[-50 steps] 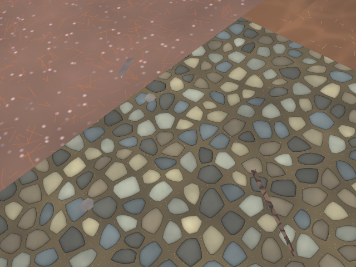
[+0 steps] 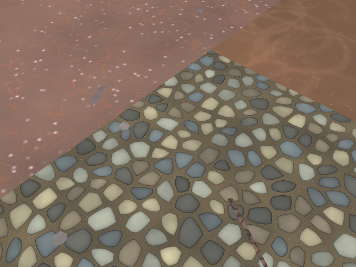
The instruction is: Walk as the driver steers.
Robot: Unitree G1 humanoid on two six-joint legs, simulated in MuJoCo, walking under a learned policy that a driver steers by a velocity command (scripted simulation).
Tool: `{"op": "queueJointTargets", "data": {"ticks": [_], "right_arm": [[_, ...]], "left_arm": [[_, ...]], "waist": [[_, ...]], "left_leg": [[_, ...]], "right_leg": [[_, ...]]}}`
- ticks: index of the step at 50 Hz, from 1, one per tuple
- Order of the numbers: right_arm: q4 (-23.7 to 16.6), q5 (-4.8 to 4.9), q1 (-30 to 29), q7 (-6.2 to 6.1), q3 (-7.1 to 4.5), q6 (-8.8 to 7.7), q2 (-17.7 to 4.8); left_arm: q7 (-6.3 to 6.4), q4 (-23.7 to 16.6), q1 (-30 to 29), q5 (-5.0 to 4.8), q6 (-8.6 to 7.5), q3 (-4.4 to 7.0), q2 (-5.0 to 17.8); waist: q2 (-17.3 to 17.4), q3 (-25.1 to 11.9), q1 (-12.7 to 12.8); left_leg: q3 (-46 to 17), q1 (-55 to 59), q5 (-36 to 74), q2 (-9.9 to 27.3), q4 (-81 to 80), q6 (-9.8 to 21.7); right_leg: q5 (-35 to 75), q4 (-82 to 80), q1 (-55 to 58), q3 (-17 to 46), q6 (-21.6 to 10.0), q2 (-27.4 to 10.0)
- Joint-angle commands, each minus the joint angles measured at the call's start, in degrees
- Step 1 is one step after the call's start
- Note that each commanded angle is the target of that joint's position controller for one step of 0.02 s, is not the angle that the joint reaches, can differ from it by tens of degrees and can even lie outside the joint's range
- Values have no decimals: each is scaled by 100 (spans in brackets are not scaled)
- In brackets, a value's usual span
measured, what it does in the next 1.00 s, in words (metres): lifts its right foot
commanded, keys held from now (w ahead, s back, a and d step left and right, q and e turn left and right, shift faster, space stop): shift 0.86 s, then w+shift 0.14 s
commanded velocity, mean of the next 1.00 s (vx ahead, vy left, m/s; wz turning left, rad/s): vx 0.04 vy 0.00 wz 0.00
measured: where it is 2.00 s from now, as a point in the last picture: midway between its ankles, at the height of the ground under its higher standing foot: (172, 226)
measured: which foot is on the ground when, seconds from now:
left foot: down 0.00-1.00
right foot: down 0.00-0.88, up 0.90-1.00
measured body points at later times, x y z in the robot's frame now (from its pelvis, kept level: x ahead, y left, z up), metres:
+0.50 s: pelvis +0.00 +0.01 +0.00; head +0.01 +0.01 +0.45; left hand +0.05 +0.27 -0.15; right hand +0.05 -0.24 -0.14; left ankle -0.02 +0.11 -0.74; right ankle +0.00 -0.13 -0.74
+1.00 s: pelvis +0.02 +0.01 +0.01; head +0.02 +0.00 +0.46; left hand +0.05 +0.26 -0.14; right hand +0.01 -0.25 -0.15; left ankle -0.02 +0.11 -0.74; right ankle -0.02 -0.12 -0.69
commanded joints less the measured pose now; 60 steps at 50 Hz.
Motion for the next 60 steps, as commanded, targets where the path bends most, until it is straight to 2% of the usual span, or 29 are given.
{"op": "queueJointTargets", "data": {"ticks": [1,20,43,44,45,46,47,48,49,50,51,52,54,55,56,57,58,59,60], "right_arm": [[-129,4,-25,-29,-115,-62,-609],[423,8,338,-82,-64,-29,-582],[621,15,762,-85,-22,-17,-455],[709,35,967,-106,-53,3,-509],[713,131,1116,-130,-166,22,-825],[737,196,1465,-145,-264,3,-1105],[707,204,1512,-159,-363,-76,-1358],[577,99,1310,-158,-322,-206,-1166],[471,60,1077,-135,-266,-323,-912],[366,96,941,-103,-242,-394,-773],[297,164,909,-82,-247,-417,-757],[266,200,963,-82,-262,-420,-805],[188,211,945,-87,-299,-405,-962],[336,-218,1111,-5,-334,-337,-1002],[310,-247,1076,30,-367,-304,-1010],[250,-156,921,49,-390,-287,-1020],[191,-90,800,67,-401,-273,-996],[95,-108,599,89,-365,-301,-865],[-153,-158,130,121,-246,-358,-402]], "left_arm": [[26,-73,-20,-5,-55,129,621],[47,785,13,-26,-66,40,597],[69,1141,301,-39,-81,-81,507],[75,1214,467,-59,-73,-96,421],[65,1169,426,-116,-88,-70,459],[32,959,79,-126,-164,-52,529],[-32,641,-412,-172,-286,-82,467],[-95,447,-737,-213,-407,-61,501],[-157,450,-620,-207,-521,-38,486],[-207,488,-408,-197,-625,-21,451],[-234,491,-333,-205,-706,2,476],[-241,472,-383,-209,-760,14,463],[-262,427,-439,-209,-805,-25,290],[-484,303,-422,268,-563,-47,237],[-535,268,-323,262,-441,-14,230],[-527,299,-20,186,-392,-7,224],[-490,386,371,151,-399,24,285],[-413,611,1213,139,-486,111,491],[-308,829,2346,254,-619,258,1081]], "waist": [[18,-225,8],[29,-88,-1],[30,8,5],[152,-258,-29],[468,-106,-126],[889,182,-319],[1280,668,-423],[984,972,-359],[660,900,-166],[497,623,-54],[428,426,-34],[504,277,-73],[717,178,-32],[786,99,-4],[856,233,55],[745,277,221],[530,347,415],[37,134,828],[-1349,-249,1391]], "left_leg": [[-347,-210,945,315,-595,111],[-361,-95,988,259,-738,161],[-405,-95,1012,227,-806,211],[-435,59,-404,187,-945,296],[-900,56,-2253,434,-1213,556],[-1968,125,-3740,1185,-1817,959],[-3209,-125,-4126,2115,-2442,1437],[-3603,-71,-3483,2413,-2625,1594],[-3313,231,-2771,2307,-2470,1457],[-2890,485,-2254,2105,-2317,1279],[-2424,596,-1891,1895,-2283,1111],[-2001,504,-1604,1663,-2273,984],[-1377,-86,-1284,1290,-2225,906],[-1101,-343,-1629,1092,-2203,1001],[-1019,-683,-1750,1104,-2066,1063],[-956,-1117,-1977,1134,-1874,1076],[-969,-1733,-2034,1052,-1495,1055],[-823,-2381,-1574,766,-475,970],[-156,-3111,-979,46,2006,752]], "right_leg": [[1365,-334,326,202,-153,-225],[1172,-521,225,53,-87,-196],[1027,-572,89,-30,-32,-207],[0,-317,89,-317,-54,18],[-1264,298,-412,-629,-97,269],[-1659,1153,-1287,-764,-136,253],[-1371,2118,-1960,-567,-224,-175],[-1296,2884,-2636,-234,-281,-494],[-989,3202,-3042,-91,-355,-690],[-723,3161,-3127,-62,-405,-804],[-555,2708,-2996,-150,-390,-842],[-417,2162,-2607,-324,-325,-782],[-244,1257,-1584,-675,-186,-524],[-663,784,-1048,-1057,-182,-188],[-504,553,-598,-1277,-168,-92],[-38,270,-5,-1442,-187,-49],[89,52,745,-1436,-192,21],[-118,-147,1846,-1184,-212,-28],[-1725,-1031,2600,502,-263,-1277]]}}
